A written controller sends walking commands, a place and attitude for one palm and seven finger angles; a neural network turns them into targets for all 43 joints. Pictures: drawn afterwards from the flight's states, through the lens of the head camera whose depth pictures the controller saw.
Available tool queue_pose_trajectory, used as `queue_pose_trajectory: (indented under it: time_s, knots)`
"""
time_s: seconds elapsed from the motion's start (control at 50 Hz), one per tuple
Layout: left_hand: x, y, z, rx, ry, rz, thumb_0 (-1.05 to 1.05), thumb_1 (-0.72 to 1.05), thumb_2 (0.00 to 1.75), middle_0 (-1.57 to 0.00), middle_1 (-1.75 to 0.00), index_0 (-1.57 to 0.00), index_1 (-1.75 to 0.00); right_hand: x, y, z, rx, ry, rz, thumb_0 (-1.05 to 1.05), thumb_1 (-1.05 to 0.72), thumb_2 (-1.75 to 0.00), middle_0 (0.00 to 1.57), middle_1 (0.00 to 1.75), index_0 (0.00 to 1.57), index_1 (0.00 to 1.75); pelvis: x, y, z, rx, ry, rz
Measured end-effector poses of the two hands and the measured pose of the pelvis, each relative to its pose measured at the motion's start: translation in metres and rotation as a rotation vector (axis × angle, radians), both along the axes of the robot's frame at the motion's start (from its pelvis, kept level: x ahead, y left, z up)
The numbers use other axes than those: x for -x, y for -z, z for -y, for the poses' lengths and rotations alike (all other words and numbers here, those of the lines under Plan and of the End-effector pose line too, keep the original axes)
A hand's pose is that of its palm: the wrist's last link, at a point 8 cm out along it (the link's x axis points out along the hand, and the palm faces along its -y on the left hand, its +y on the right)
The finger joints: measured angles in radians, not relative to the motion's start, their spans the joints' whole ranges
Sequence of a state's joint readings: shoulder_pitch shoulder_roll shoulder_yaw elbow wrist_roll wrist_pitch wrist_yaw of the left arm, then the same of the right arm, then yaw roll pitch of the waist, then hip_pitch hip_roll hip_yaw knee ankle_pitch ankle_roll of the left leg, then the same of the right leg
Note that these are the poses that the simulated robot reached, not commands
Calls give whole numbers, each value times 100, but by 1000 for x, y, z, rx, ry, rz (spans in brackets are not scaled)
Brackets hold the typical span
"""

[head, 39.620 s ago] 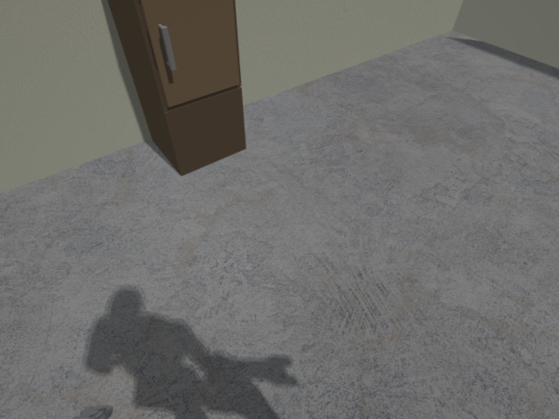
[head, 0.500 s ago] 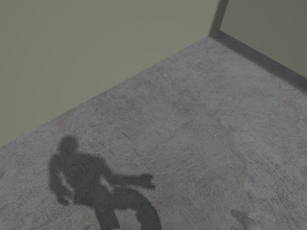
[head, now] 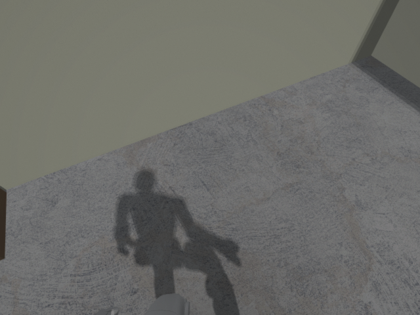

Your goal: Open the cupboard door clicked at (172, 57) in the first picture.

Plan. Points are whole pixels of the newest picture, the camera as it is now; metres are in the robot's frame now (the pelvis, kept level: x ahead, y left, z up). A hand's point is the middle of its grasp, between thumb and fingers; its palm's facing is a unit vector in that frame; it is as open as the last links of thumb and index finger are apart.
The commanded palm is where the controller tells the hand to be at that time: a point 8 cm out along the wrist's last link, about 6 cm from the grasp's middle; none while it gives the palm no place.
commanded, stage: turn to face it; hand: left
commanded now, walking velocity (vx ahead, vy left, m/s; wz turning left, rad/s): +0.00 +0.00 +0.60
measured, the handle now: out of the picture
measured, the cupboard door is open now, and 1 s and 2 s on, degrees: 48 48 48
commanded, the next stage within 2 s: take the last steps up to it in 1.96 s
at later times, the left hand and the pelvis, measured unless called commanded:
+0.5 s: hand out of the picture +0.07 +0.23 -0.16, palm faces +0.31 -0.91 -0.29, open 7.3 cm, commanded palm none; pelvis +0.03 -0.01 -0.01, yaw +17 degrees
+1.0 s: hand out of the picture -0.04 +0.14 -0.18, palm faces +0.63 -0.73 -0.25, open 7.3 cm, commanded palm none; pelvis +0.06 -0.05 -0.01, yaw +38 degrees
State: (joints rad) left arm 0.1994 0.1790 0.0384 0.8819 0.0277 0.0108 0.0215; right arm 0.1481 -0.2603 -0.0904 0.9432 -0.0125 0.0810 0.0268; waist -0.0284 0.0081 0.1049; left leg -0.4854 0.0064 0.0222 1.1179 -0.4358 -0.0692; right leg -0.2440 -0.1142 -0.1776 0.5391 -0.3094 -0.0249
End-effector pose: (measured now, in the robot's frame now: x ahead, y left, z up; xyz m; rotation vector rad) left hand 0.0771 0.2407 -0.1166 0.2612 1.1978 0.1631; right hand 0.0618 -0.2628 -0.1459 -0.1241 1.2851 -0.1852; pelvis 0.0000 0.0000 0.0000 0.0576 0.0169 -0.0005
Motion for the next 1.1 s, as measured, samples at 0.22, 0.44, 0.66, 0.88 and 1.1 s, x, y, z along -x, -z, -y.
queue_pose_trajectory:
  time_s: [0.22, 0.44, 0.66, 0.88, 1.1]
  knots:
    - [60, 40, -22, 69, -226, -60, 0, 91, 90, -20, -30, -21, -30, -88, -5, -39, 41, -241, 94, 1, -91, -90, 20, 30, 20, 30, -9, 19, -12, 40, -167, -9]
    - [47, 16, -38, 12, -331, -10, 0, 91, 90, -20, -30, -20, -30, -104, -11, -44, 48, -352, 59, 1, -90, -90, 20, 30, 20, 30, -22, 5, 0, 47, -275, -13]
    - [31, -4, 14, -48, -393, 96, 0, 91, 90, -20, -30, -20, -30, -135, 15, 3, 11, -411, -21, 1, -90, -90, 20, 30, 20, 30, -43, 10, 46, 22, -422, 14]
    - [92, 6, 66, 30, -614, 7, 0, 91, 90, -20, -30, -21, -30, -201, -6, -28, 4, -611, 10, 1, -91, -90, 20, 30, 20, 30, -58, -1, 60, -1, -587, 7]
    - [181, 40, 66, 67, -833, -120, 0, 91, 90, -20, -30, -20, -30, -253, -16, -115, 8, -843, 193, 1, -91, -90, 20, 30, 20, 30, -53, 18, 43, 33, -726, 22]
